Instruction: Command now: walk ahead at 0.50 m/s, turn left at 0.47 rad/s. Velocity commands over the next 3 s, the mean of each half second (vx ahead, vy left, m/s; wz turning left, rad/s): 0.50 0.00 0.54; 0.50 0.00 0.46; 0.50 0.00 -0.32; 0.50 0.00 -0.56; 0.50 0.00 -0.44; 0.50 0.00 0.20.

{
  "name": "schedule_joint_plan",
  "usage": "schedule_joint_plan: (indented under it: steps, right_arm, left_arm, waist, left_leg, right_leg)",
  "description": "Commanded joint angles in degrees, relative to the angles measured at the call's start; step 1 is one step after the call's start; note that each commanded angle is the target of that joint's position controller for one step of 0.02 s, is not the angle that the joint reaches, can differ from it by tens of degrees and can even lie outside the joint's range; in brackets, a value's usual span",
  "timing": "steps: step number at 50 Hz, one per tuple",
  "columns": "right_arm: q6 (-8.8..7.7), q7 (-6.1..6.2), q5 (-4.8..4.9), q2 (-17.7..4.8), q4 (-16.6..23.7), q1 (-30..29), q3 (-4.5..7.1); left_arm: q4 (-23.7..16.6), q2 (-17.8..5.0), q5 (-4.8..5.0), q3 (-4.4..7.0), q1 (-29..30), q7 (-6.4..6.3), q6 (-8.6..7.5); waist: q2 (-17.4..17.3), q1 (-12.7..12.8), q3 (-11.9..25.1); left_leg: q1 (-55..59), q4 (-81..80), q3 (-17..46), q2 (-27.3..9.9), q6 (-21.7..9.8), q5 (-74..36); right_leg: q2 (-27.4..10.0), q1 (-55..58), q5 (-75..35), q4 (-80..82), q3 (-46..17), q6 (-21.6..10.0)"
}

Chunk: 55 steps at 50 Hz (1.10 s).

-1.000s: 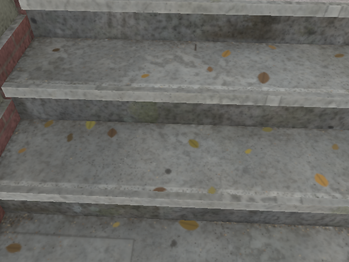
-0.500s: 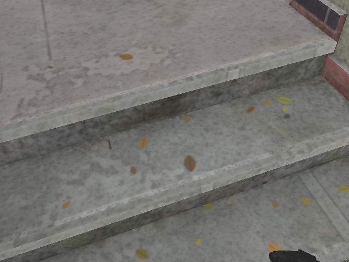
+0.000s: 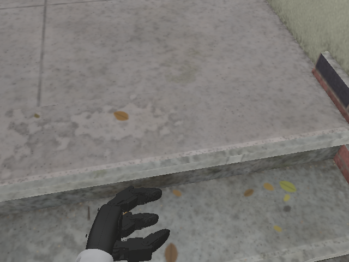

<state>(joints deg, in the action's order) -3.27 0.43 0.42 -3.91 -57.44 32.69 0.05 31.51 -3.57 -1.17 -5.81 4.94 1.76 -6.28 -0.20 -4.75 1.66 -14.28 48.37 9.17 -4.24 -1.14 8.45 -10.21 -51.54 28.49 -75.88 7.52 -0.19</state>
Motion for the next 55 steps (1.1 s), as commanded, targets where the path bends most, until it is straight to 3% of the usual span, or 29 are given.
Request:
schedule_joint_plan:
  steps: [1, 3, 5, 7, 10, 12, 15, 17, 19, 20, 22, 23, 24, 25, 26, 28, 30, 32, 35, 38, 42, 45, 47, 50, 51, 52, 53, 54, 55]
  right_arm:
    - [-3.32, -2.55, 0.64, -2.1, 11.0, -13.9, 2.12]
    - [-1.01, -2.51, 0.41, -1.6, 17.8, -21.9, 1.14]
    - [0.74, -3.38, 0.95, 0.7, 18.1, -18.5, -0.32]
    - [2.05, -3.03, 1.75, 2.7, 18.0, -16.1, -1.6]
    - [3.71, -1.79, -0.35, -2.0, 18.2, -18.6, -1.26]
    - [4.21, -1.42, -0.94, -1.7, 20.7, -23.5, -1.99]
    - [4.27, -2.13, 0.65, -3.3, 28.3, -33.3, -3.09]
    - [4.25, -2.61, -0.16, -5.7, 31.1, -38.9, -2.72]
    - [3.97, -4.2, 0.35, -3.6, 33.4, -44.8, -4.2]
    - [3.82, -4.46, 0.61, -3.6, 31.1, -39.5, -3.37]
    - [2.17, -3.99, 0.78, -11.2, 29.0, -29.5, 0.66]
    - [2.1, -3.86, 0.59, -16.6, 26.3, -19.4, 3.2]
    - [3.13, -3.51, -0.18, -21.5, 24.4, -13.2, 5.71]
    - [4.65, -2.36, 0.01, -27.7, 22.4, -12.8, 7.11]
    - [4.11, -1.01, -1.74, -23.9, 22.6, -13.1, 5.88]
    - [2.64, -2.04, -1.45, -13.4, 15.4, -8.4, 2.99]
    - [1.24, -2.46, -1.76, -6.9, 12.0, -11.8, 0.93]
    - [1.2, -2.62, -1.25, -5.8, 10.4, -10.7, 0.45]
    - [2.2, -2.18, -2.1, -6.0, 11.1, -12.0, -0.31]
    - [2.52, -2.18, -2.05, -6.0, 7.0, -7.0, -1.46]
    - [3.83, 0.14, -1.36, -6.7, 3.1, 2.1, -1.22]
    - [3.23, 1.92, -0.21, -6.3, -0.7, 6.9, -0.79]
    - [2.64, 2.16, 0.33, -7.9, 0.8, 2.8, -0.57]
    - [1.55, 2.89, -1.71, -16.5, 1.8, -2.8, 1.27]
    - [0.7, 2.81, -3.01, -17.0, 4.7, -8.1, 1.53]
    - [-0.88, 0.99, -2.24, -12.4, 6.9, -8.2, 1.65]
    - [-2.74, -2.23, -4.14, -6.6, 6.2, -7.9, 0.31]
    - [-4.02, -5.65, -3.16, -5.7, 9.3, -9.6, 0.41]
    - [-3.98, -6.55, -2.16, -4.1, 15.7, -19.2, -0.81]
  left_arm:
    - [7.6, -18.5, 0.24, 8.57, -25.5, -2.85, 1.79]
    - [14.8, -4.6, -0.26, 5.47, -19.9, -2.24, 2.79]
    - [19.3, 0.6, -0.86, 4.62, -18.1, -1.08, 2.36]
    - [21.0, -0.2, -0.65, 5.24, -17.8, -0.9, 2.67]
    - [19.7, -3.6, -2.96, 4.89, -15.8, -1.8, 2.82]
    - [21.1, -6.4, -2.86, 4.86, -20.1, -2.28, 2.57]
    - [21.6, -10.9, -0.95, 6.04, -26.7, -3.61, 4.17]
    - [21.2, -12.9, -1.16, 6.67, -30.0, -5.29, 4.14]
    - [21.5, -18.5, 0.76, 8.81, -31.1, -6.51, 4.22]
    - [21.1, -19.9, 1.21, 8.94, -26.1, -5.85, 4.21]
    - [20.8, -25.2, 1.95, 9.7, -29.9, -5.26, 4.27]
    - [18.0, -26.2, 2.82, 10.04, -25.2, -4.86, 4.53]
    - [15.1, -25.1, 2.82, 10.21, -23.8, -4.96, 3.17]
    - [9.8, -13.5, 1.4, 7.66, -23.5, -2.89, 1.01]
    - [10.3, -14.4, 1.33, 8.88, -20.7, -0.83, -0.96]
    - [6.7, -9.2, 1.25, 8.16, -11.6, -0.07, -1.14]
    - [2.5, -4.0, -1.01, 5.44, -8.9, 0.49, -1.77]
    - [2.1, -0.4, -0.86, 3.03, -13.7, 1.6, -1.93]
    - [1.5, -2.0, 0.49, 1.82, -11.7, 1.77, -1.28]
    - [-2.3, 3.1, 0.18, -0.97, -4.0, 1.09, -0.92]
    - [-8.6, 3.5, -0.45, -3.01, 13.5, -0.63, -2.11]
    - [-8.7, 1.3, 0.93, -1.31, 16.3, -1.0, -2.18]
    - [-7.7, -2.7, 2.15, 0.73, 11.5, -0.33, -2.29]
    - [-2.6, -13.9, 3.54, 6.26, -6.3, 0.52, -0.56]
    - [2.5, -16.7, 2.12, 6.99, -19.5, 1.42, 0.22]
    - [7.8, -19.2, -1.61, 7.97, -27.5, 1.85, 0.8]
    - [11.5, -17.2, -1.65, 7.88, -28.8, -0.3, 2.95]
    - [13.8, -8.0, -0.62, 5.68, -26.9, -1.8, 3.33]
    - [15.9, -3.0, -0.37, 4.19, -24.1, -1.64, 2.69]
  waist:
    - [13.9, 13.2, 19.1]
    - [8.2, 6.7, 2.6]
    - [5.9, 1.5, -1.5]
    - [5.1, -1.1, -4.9]
    - [3.1, -1.8, -4.7]
    - [2.7, 0.4, -6.7]
    - [2.3, 1.9, -9.7]
    - [1.9, 4.5, -7.9]
    - [3.9, 5.6, -6.9]
    - [5.6, 1.8, -3.4]
    - [13.6, -3.1, 6.5]
    - [16.5, -7.2, 11.5]
    - [12.9, -8.2, 13.6]
    - [-15.4, -0.6, 19.2]
    - [-10.1, 0.1, 24.9]
    - [-2.6, 1.7, 7.3]
    - [-1.3, 6.0, 1.2]
    - [0.2, 8.9, 0.3]
    - [3.4, 10.1, -3.1]
    - [-3.3, 8.1, -4.5]
    - [-7.1, 0.7, -4.2]
    - [-7.6, -0.4, 0.9]
    - [-10.9, 5.1, 6.1]
    - [-20.0, 15.4, 14.4]
    - [-12.9, 19.7, 20.6]
    - [12.0, 17.5, 24.8]
    - [31.7, 15.3, 23.9]
    - [22.5, 11.3, 15.0]
    - [10.0, 8.2, 3.5]
  left_leg:
    - [-38.4, 60.8, 4.3, 5.5, -2.8, -1.6]
    - [-45.4, 70.9, -2.1, 1.8, -6.8, -3.4]
    - [-45.3, 73.1, -0.5, 2.1, -9.9, -5.5]
    - [-49.3, 68.5, 0.6, 2.3, -10.3, -5.3]
    - [-49.7, 71.6, -4.9, 5.5, -6.0, -9.8]
    - [-60.1, 82.1, -4.8, 5.6, -5.3, -5.9]
    - [-69.6, 67.8, -6.3, 1.2, -4.9, 2.4]
    - [-66.8, 60.7, -10.0, -1.0, -3.2, 0.3]
    - [-50.6, 40.1, -16.4, -4.4, -4.8, 7.6]
    - [-35.4, 35.8, -20.6, -1.6, -7.8, 9.5]
    - [-16.7, 29.2, -25.8, 9.5, -11.1, 18.0]
    - [-9.7, 15.2, -21.3, 11.9, -12.9, 18.0]
    - [4.2, 2.8, -3.1, 8.6, -15.3, 12.6]
    - [18.5, -22.8, 34.1, -2.9, -22.2, 32.0]
    - [17.7, -34.9, 51.8, -7.5, -17.6, 44.9]
    - [1.5, -32.6, 41.0, -6.0, -9.4, 38.4]
    - [-8.2, -26.7, 29.2, -1.3, -7.1, 29.5]
    - [-4.9, -24.8, 18.4, 1.1, -5.5, 15.4]
    - [-9.9, -24.4, 9.3, 2.3, -3.0, 8.3]
    - [-11.0, -27.0, 11.5, 2.5, -2.7, 9.7]
    - [-11.6, -37.2, 14.2, 0.7, -5.6, 0.7]
    - [6.8, -42.3, 11.7, -4.1, -8.4, -17.7]
    - [8.8, -40.2, 2.6, -2.6, -8.1, -57.0]
    - [27.2, -20.5, 0.7, -8.9, -9.3, -104.8]
    - [20.2, -7.8, 0.3, -8.5, -10.9, -103.9]
    - [-1.7, 14.0, 1.1, 1.7, -8.4, -76.0]
    - [-20.2, 41.9, 2.6, 14.4, -3.4, -1.8]
    - [-31.4, 63.4, 6.2, 13.1, -4.0, 2.8]
    - [-37.0, 70.5, 4.9, 11.5, -5.9, 3.5]
  right_leg:
    - [-19.4, 49.4, 11.2, 58.2, -58.8, -13.6]
    - [-16.1, 34.3, 3.1, 50.3, -31.9, -7.8]
    - [-11.8, 29.1, -9.1, 51.0, -16.8, -2.8]
    - [-10.6, 29.5, -15.4, 53.7, -6.3, -1.0]
    - [-9.1, 28.2, -19.3, 57.8, 2.8, -4.2]
    - [-11.2, 34.9, -24.6, 59.3, 2.8, -5.1]
    - [-9.2, 44.3, -20.7, 63.7, 6.4, -2.1]
    - [-9.7, 47.1, -17.2, 67.1, 7.1, -3.1]
    - [-9.9, 45.0, -21.9, 77.4, 10.3, -5.6]
    - [-9.0, 43.1, -49.4, 74.9, 14.5, -5.9]
    - [-9.2, 50.6, -114.6, 55.6, 11.9, -8.5]
    - [-7.8, 55.5, -116.0, 42.2, 10.1, -7.1]
    - [-5.5, 43.2, -91.1, 26.0, 5.5, -3.3]
    - [9.9, 18.6, -19.1, 2.6, -1.0, 1.9]
    - [12.7, 14.2, -16.7, -16.4, -17.7, 0.3]
    - [10.4, 4.6, -21.7, -33.2, -16.7, -3.6]
    - [8.2, -2.5, -23.2, -45.0, -15.7, -7.3]
    - [7.6, -11.7, -24.4, -50.4, -15.0, -9.1]
    - [6.1, -20.2, -26.0, -47.0, -9.9, -6.7]
    - [6.7, -31.6, -23.6, -59.2, -5.2, -5.5]
    - [7.5, -28.5, -26.6, -35.6, 3.9, -2.0]
    - [6.3, -22.3, -21.4, -19.8, 5.2, -2.5]
    - [11.2, 2.1, -13.4, 1.5, 9.3, -6.4]
    - [14.6, 17.2, -1.2, 15.8, -1.0, -9.9]
    - [10.9, 32.0, -1.6, 19.0, -12.4, -13.3]
    - [4.1, 49.7, 2.3, 35.7, -37.0, -21.2]
    - [-4.0, 57.7, -0.3, 56.3, -67.0, -28.6]
    - [-4.8, 48.9, 10.5, 59.4, -71.0, -24.5]
    - [-3.4, 36.8, 11.0, 57.6, -59.4, -19.3]
